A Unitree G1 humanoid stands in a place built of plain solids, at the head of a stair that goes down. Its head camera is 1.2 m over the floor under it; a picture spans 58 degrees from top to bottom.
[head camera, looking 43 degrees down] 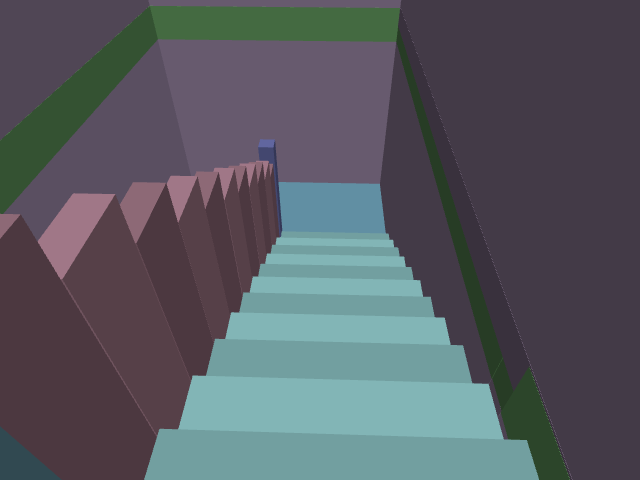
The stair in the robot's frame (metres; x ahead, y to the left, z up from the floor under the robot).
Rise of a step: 0.17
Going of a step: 0.28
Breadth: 1.15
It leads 2 degrees to the right of straight ahead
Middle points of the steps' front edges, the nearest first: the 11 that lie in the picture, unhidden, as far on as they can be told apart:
0.58 -0.07 -0.17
0.86 -0.08 -0.34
1.15 -0.08 -0.51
1.43 -0.09 -0.68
1.71 -0.10 -0.85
2.00 -0.11 -1.02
2.28 -0.12 -1.19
2.57 -0.13 -1.36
2.85 -0.14 -1.53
3.14 -0.15 -1.70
3.42 -0.15 -1.87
